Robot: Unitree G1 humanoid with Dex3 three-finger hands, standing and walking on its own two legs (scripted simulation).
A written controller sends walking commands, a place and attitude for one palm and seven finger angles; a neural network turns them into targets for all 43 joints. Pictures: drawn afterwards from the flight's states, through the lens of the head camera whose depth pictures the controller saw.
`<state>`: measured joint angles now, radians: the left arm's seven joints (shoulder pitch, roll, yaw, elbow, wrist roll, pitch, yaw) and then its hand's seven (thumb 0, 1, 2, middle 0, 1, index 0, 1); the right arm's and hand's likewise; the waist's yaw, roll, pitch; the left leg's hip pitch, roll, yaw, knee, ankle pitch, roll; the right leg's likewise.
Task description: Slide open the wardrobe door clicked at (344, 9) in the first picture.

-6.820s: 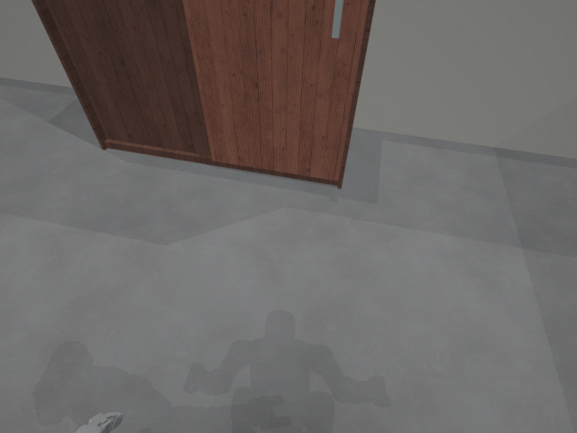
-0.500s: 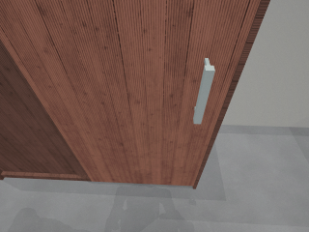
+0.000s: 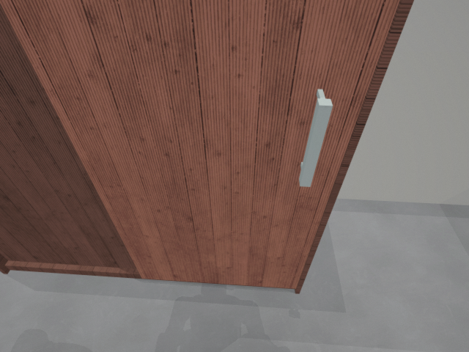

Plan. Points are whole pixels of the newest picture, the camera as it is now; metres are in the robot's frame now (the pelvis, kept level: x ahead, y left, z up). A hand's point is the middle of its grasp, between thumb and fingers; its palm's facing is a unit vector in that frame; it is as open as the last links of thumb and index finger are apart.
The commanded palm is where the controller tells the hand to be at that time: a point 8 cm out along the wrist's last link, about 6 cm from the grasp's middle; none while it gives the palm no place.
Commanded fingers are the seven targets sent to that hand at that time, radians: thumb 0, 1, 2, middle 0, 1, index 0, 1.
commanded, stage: come to a stop and stand still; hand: right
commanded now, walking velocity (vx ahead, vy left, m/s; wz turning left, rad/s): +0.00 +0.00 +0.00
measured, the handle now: (312, 140) +0.52 -0.13 +0.10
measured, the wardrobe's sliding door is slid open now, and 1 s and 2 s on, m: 0.00 0.00 0.00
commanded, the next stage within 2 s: look again from close up in 0.64 s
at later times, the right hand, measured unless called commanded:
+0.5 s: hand out of the picture -0.04 -0.23 -0.17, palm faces +0.00 +0.97 -0.24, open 7.4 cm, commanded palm none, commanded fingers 0.00 -0.90 -0.90 0.20 0.30 0.20 0.30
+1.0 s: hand out of the picture -0.05 -0.20 -0.17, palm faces +0.01 +0.98 -0.18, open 7.4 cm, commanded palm none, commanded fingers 0.00 -0.90 -0.90 0.20 0.30 0.20 0.30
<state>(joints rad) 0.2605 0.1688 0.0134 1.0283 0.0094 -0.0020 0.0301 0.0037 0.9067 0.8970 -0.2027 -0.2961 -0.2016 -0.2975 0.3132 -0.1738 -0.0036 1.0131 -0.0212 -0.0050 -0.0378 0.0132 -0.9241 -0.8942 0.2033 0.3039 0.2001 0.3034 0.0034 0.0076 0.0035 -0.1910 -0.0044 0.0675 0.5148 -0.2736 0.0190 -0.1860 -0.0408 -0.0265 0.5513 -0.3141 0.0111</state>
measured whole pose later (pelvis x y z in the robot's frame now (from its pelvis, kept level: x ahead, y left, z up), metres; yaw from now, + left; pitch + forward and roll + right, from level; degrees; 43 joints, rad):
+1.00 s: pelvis -0.04 -0.04 +0.00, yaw +1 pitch -2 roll +0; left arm 0.28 0.15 0.01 1.09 0.00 0.01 0.01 0.01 0.91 0.90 -0.20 -0.30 -0.20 -0.30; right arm 0.34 -0.13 0.01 1.06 -0.03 0.00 -0.04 0.01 -0.91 -0.89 0.20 0.30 0.20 0.30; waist 0.00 0.00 0.04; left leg -0.24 0.05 0.03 0.44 -0.17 -0.04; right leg -0.22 0.02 -0.06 0.47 -0.21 -0.05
